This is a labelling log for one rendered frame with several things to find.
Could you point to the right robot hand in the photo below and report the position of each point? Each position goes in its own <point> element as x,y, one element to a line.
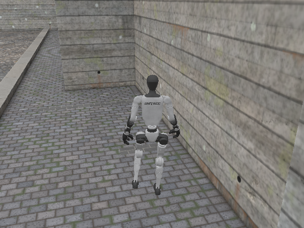
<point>173,131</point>

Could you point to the right robot foot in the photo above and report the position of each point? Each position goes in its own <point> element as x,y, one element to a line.
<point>157,191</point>

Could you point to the left robot forearm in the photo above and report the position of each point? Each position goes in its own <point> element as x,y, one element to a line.
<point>128,126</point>

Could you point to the left robot hand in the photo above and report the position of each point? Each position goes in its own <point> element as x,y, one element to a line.
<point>125,137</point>

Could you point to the right robot forearm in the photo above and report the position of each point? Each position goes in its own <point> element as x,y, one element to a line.
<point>175,124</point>

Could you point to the left robot upper arm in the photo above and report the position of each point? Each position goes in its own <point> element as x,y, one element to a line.
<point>135,107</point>

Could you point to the right robot upper arm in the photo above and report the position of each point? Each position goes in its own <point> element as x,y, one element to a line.
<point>169,107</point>

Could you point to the robot right thigh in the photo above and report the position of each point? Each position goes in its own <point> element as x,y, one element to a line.
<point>163,140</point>

